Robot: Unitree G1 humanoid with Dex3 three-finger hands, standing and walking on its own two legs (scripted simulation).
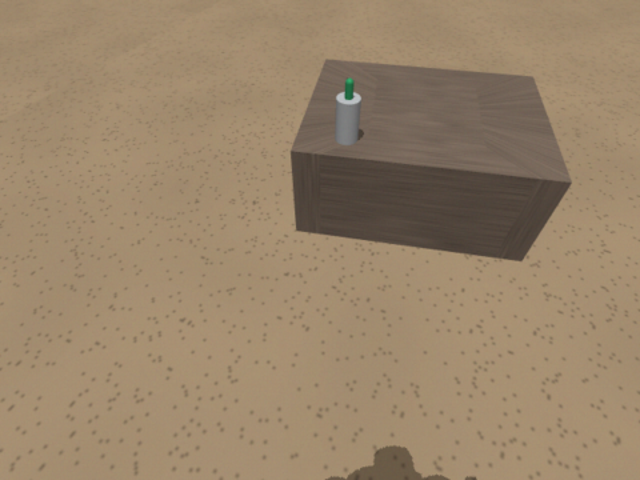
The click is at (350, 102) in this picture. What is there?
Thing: necked bottle
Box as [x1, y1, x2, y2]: [335, 78, 360, 144]
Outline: 351,78 348,78 345,82 345,91 339,93 336,97 335,139 336,141 342,144 351,144 357,140 360,96 352,91 353,81
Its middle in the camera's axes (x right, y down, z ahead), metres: +0.09 -0.44 +1.34
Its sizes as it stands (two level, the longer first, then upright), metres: 0.084 0.084 0.227
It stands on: a support 0.42 m high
